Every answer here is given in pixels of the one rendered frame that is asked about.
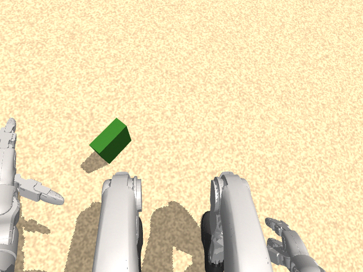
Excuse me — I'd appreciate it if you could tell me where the right robot hand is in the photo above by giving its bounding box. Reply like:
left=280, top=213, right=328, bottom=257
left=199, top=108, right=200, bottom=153
left=265, top=218, right=309, bottom=271

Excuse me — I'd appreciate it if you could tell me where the right robot foot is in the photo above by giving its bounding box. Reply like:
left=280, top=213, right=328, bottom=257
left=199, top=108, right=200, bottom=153
left=201, top=211, right=224, bottom=272

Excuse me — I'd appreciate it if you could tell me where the left robot arm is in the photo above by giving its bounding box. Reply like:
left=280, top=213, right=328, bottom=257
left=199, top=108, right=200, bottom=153
left=0, top=185, right=20, bottom=272

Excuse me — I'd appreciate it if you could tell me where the right robot arm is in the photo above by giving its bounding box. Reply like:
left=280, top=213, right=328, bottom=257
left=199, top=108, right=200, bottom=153
left=290, top=254, right=326, bottom=272

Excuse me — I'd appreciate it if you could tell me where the left robot hand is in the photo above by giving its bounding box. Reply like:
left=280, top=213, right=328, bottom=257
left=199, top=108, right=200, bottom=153
left=0, top=118, right=64, bottom=205

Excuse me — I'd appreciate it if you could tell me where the carton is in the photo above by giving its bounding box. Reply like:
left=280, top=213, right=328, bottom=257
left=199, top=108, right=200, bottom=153
left=89, top=118, right=131, bottom=164

